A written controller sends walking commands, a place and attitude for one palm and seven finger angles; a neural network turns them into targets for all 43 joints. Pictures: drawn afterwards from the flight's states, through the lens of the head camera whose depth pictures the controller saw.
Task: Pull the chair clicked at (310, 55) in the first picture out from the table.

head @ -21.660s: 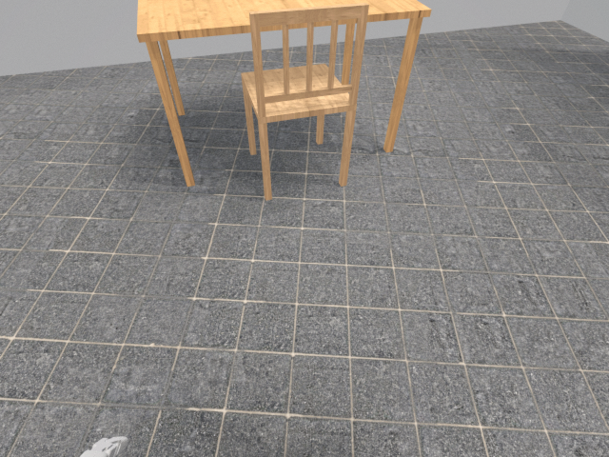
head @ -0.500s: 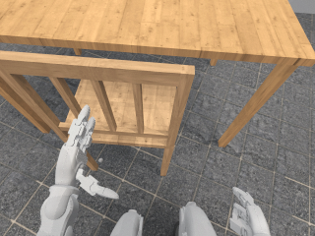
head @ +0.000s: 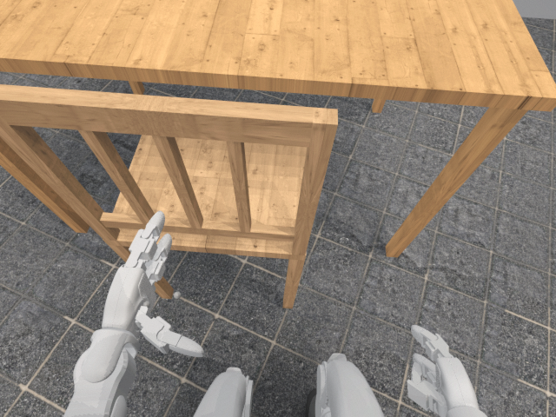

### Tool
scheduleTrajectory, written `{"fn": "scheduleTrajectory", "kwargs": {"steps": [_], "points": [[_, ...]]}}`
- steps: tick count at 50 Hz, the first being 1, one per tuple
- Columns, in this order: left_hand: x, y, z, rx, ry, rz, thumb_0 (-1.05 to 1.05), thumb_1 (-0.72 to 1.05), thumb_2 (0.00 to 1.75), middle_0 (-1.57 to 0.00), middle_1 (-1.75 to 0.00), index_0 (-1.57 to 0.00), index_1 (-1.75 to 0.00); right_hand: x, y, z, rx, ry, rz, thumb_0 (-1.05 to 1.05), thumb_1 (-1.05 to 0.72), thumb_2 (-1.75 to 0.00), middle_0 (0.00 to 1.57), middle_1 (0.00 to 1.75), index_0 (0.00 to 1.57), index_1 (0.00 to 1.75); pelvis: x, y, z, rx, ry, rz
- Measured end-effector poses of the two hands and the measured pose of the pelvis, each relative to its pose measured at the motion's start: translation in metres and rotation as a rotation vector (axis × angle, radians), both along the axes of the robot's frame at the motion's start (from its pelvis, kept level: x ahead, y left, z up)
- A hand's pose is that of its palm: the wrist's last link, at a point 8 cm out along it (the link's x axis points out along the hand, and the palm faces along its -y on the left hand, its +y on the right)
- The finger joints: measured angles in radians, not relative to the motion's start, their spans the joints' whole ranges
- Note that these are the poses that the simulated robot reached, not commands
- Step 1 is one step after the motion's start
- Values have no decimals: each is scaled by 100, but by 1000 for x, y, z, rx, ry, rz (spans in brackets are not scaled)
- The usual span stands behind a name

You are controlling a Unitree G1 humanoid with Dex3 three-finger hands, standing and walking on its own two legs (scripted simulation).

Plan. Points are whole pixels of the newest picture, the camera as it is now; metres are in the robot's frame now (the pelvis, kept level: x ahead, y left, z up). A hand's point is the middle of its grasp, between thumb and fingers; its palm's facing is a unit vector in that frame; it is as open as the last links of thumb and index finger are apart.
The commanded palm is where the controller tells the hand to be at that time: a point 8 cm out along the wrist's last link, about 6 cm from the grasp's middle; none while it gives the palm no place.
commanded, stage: aim the fingers beside a spindle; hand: left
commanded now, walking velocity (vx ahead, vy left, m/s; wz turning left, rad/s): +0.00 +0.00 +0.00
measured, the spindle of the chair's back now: (183, 186) +0.45 +0.17 +0.01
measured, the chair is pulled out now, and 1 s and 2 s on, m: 0.00 0.00 0.00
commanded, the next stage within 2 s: push the fingers through the gap in 1.52 s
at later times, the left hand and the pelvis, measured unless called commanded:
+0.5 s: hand (157, 273) +0.29 +0.16 +0.06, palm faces -0.02 -1.00 -0.06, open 16.9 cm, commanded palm +0.27 +0.21 +0.04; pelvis +0.00 +0.01 +0.01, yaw +0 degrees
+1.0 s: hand (181, 284) +0.30 +0.15 -0.01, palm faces -0.10 -0.99 +0.02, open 17.0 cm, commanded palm +0.28 +0.20 +0.03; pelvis +0.00 +0.01 +0.00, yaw +0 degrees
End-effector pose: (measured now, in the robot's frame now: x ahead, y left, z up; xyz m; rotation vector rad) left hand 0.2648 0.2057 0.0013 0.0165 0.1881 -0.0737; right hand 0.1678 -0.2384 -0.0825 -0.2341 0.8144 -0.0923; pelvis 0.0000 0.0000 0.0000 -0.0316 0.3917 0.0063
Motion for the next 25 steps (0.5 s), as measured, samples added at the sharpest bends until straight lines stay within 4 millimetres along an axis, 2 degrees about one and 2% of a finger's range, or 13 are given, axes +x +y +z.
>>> {"fn": "scheduleTrajectory", "kwargs": {"steps": [2, 4, 8, 10, 13, 16, 18, 19, 21, 25], "points": [[-3, -8, -1, -17, 4, -34, -1, -50, 30, -5, -8, -5, -7, -1, -2, 1, -17, -4, -13, 1, -91, -89, 20, 30, 20, 30, 0, 0, 0, -2, -1, -2], [-3, -11, 14, -14, -68, -41, -1, -50, 30, -6, -8, -6, -7, -3, -4, 3, -32, -5, -22, 1, -91, -89, 20, 30, 20, 30, 0, 0, 1, -3, -3, -4], [6, 2, 58, 34, -272, 17, -1, -50, 30, -6, -8, -6, -8, -7, -3, 5, -31, 5, -20, 1, -91, -89, 20, 30, 20, 30, 2, 0, 5, -4, -10, 0], [12, 13, 64, 57, -294, 48, -1, -50, 30, -6, -8, -6, -8, -8, -2, 3, -18, 14, -11, 1, -91, -89, 20, 30, 20, 30, 2, 0, 5, -4, -9, 2], [16, 18, 39, 40, -169, 45, -1, -50, 30, -6, -8, -6, -8, -9, 0, 1, 4, 21, -7, 1, -91, -89, 20, 30, 20, 30, 1, 2, 4, -3, -7, 2], [8, 5, 1, -11, 14, -12, -1, -50, 30, -5, -8, -5, -7, -9, 0, 1, 3, 16, -17, 1, -91, -89, 20, 30, 20, 30, 1, 4, 3, -2, 1, -2], [1, -6, -9, -33, 55, -47, -1, -50, 30, -5, -8, -5, -7, -9, -1, 3, -14, 9, -28, 1, -91, -89, 20, 30, 20, 30, 1, 5, 3, -2, 4, -7], [-1, -10, -6, -37, 38, -53, -1, -50, 30, -5, -8, -5, -7, -9, -1, 4, -24, 6, -33, 1, -91, -89, 20, 30, 20, 30, 1, 5, 3, -2, 4, -10], [-2, -11, 13, -33, -56, -39, -1, -50, 30, -6, -8, -6, -7, -10, -1, 6, -37, 3, -40, 1, -91, -89, 20, 30, 20, 30, 2, 6, 3, -3, 1, -12], [4, 9, 63, 40, -296, 41, -1, -50, 30, -6, -8, -6, -8, -10, 3, 6, -32, 20, -21, 1, -91, -89, 20, 30, 20, 30, 4, 6, 6, -6, -6, -2]]}}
